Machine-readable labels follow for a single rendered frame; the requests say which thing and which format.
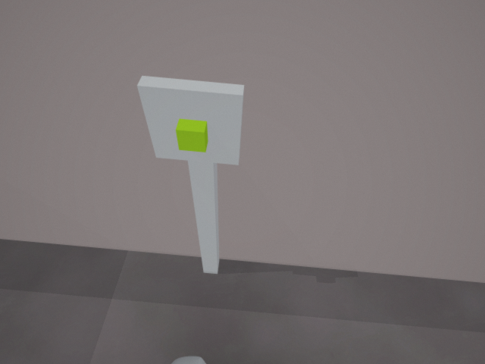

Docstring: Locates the button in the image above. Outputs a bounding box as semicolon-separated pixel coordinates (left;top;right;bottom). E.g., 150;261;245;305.
176;119;208;152

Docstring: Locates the panel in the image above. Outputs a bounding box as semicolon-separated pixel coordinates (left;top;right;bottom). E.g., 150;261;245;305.
137;76;244;274

